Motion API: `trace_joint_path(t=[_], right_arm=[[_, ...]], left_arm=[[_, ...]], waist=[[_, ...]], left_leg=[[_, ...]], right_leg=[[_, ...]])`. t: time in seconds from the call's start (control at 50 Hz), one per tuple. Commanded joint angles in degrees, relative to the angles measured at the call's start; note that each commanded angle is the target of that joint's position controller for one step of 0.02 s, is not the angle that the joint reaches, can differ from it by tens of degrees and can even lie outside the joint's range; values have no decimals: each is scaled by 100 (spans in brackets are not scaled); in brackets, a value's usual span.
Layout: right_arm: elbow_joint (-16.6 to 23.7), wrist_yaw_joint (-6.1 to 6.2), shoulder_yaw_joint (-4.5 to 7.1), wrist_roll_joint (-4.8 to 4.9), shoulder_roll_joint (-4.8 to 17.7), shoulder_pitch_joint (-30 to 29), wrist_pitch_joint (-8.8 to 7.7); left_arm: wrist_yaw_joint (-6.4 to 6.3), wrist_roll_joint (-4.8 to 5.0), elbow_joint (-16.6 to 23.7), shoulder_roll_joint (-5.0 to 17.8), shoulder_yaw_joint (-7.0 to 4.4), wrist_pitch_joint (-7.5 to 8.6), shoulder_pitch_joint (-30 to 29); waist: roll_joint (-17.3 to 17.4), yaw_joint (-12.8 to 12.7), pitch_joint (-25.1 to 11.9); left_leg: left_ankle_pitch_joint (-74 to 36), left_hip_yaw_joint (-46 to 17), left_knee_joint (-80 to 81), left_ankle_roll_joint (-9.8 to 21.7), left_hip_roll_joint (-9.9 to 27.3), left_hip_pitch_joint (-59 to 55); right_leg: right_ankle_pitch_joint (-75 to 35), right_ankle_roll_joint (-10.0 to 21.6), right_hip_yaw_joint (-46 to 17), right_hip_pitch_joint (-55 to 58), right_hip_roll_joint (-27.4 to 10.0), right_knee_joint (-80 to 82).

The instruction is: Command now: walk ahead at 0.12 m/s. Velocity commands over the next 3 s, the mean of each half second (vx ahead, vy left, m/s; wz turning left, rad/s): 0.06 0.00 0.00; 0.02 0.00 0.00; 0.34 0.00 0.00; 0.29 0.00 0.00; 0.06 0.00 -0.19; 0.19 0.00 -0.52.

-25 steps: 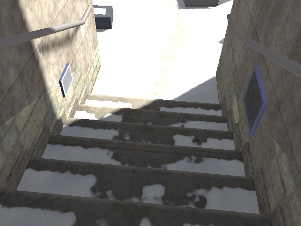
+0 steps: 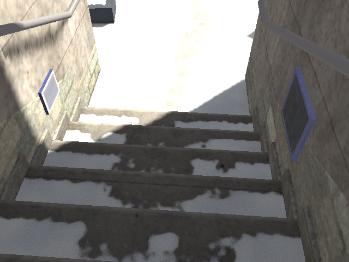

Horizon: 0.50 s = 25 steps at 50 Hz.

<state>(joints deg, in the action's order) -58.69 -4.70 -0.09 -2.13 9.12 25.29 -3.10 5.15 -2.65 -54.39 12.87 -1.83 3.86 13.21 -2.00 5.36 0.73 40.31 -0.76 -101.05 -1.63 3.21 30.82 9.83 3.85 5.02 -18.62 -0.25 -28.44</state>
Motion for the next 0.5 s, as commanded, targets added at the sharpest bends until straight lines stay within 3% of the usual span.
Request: trace_joint_path(t=[0.02, 0.04, 0.06, 0.08, 0.12, 0.14, 0.16, 0.18, 0.2, 0.22, 0.24, 0.26, 0.28, 0.32, 0.34, 0.4, 0.48, 0.5], right_arm=[[470, 84, -112, -6, -322, 296, -99], [436, 65, -78, -176, -199, 400, -84], [243, 18, 3, -242, -79, 589, -65], [225, -36, 50, -247, 29, 507, 3], [371, -62, 92, -201, 202, 158, 144], [377, -49, 141, -158, 310, 336, 178], [387, -33, 172, -23, 373, 316, 150], [420, -4, 202, 71, 470, 52, 117], [569, 14, 191, 198, 603, -513, 87], [741, 24, 194, 202, 811, -1203, 78], [840, 25, 233, 100, 882, -1646, 103], [684, -11, 338, 82, 958, -1581, 128], [630, -24, 377, 155, 930, -1619, 113], [553, -85, 389, 237, 770, -1628, 93], [459, -99, 378, 222, 692, -1562, 76], [400, -73, 479, 158, 886, -1609, 65], [276, -63, 592, 169, 983, -1552, 69], [241, -66, 577, 165, 899, -1518, 55]], left_arm=[[-35, 17, 146, 63, 132, 264, 258], [-120, 79, 236, 152, 110, 408, 51], [-166, 96, 254, 351, 64, 511, -189], [-157, 112, 280, 587, 37, 505, -359], [17, 153, 77, 510, 114, 410, -210], [104, 183, 98, 645, 73, 345, -239], [200, 232, 71, 583, 108, 307, -280], [285, 385, 60, 477, 152, 281, -193], [319, 520, -15, 470, 125, 199, 116], [227, 481, -128, 614, -18, 99, 929], [121, 411, -163, 716, -99, 33, 1142], [98, 351, 21, 697, -111, 12, 687], [94, 306, 60, 480, -69, 29, 433], [127, 403, -57, 309, -47, 57, 601], [135, 421, -59, 249, -55, 54, 608], [113, 381, 19, 282, -73, 13, 352], [44, 307, -26, 449, -147, -59, 251], [40, 286, -20, 454, -172, -82, 238]], waist=[[-60, 173, 234], [-117, 180, 121], [281, 277, 80], [255, 367, 103], [-206, 363, 73], [-93, 433, -16], [223, 464, -4], [368, 392, -56], [641, 80, -100], [859, -581, -157], [758, -798, -110], [603, -663, 348], [482, -584, 448], [442, -587, 317], [484, -591, 295], [513, -504, -196], [465, -432, -304], [483, -445, -356]], left_leg=[[-1307, -457, 1237, 60, 670, 228], [-2192, -286, 2309, 132, 651, -178], [-3323, -282, 3584, 132, 695, -701], [-3535, 33, 4499, 1, 632, -1245], [-3752, 65, 4564, -118, 482, -1946], [-3601, 37, 4735, -143, 396, -2085], [-3685, 7, 5312, -150, 399, -2291], [-3832, 3, 5990, -123, 425, -2382], [-3917, 75, 6885, -77, 459, -2278], [-3840, 75, 7149, 156, 518, -2268], [-2697, 220, 7254, 210, 361, -2185], [-1118, 138, 7573, 217, 220, -1262], [-1085, 132, 7756, 219, 169, -1138], [-1891, 195, 7707, 368, 153, -1368], [-2538, 150, 7696, 445, 219, -1446], [-3821, 366, 7439, 389, 117, -1766], [-4506, 459, 7267, 324, 25, -1903], [-4565, 464, 7299, 338, 3, -1966]], right_leg=[[-3820, 1316, -1251, -914, -1863, 1063], [-3265, 1280, -884, -1138, -1425, 1216], [-2845, 1183, -588, -1410, -1176, 1213], [-2580, 949, -445, -1669, -925, 1275], [-2210, 767, -845, -1935, -1015, 1151], [-1885, 802, -876, -1792, -1077, 897], [-1511, 704, -919, -1585, -1109, 731], [-1120, 491, -1093, -1228, -1018, 653], [-169, 281, -1143, -649, -817, 737], [1047, 119, -966, -297, -476, 951], [2160, 21, -754, -186, -225, 997], [2404, -120, -326, -50, 39, 865], [2353, -141, -282, 76, 13, 778], [1539, -158, -243, 328, 68, 866], [910, -159, -157, 456, 145, 831], [-409, -98, -122, 890, 167, 643], [-1206, -149, -111, 990, 145, 426], [-1158, -139, -90, 985, 148, 401]])
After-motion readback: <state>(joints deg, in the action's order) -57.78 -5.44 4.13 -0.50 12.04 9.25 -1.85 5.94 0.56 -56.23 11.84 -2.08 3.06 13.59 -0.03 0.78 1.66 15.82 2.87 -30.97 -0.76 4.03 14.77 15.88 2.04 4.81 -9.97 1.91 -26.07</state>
